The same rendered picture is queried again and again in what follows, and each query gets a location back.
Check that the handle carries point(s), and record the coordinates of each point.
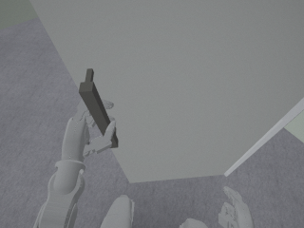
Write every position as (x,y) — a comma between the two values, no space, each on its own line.
(95,106)

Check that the right robot hand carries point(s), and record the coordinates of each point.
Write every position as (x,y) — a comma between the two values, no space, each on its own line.
(238,216)

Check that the robot left thigh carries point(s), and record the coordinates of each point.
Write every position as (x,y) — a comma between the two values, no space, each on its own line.
(120,214)

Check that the left robot hand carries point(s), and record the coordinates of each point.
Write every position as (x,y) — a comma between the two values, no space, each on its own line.
(74,145)

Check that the left robot forearm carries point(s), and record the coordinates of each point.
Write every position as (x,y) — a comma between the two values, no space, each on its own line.
(63,191)

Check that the fridge door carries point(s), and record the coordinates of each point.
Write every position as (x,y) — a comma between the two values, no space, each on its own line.
(194,83)

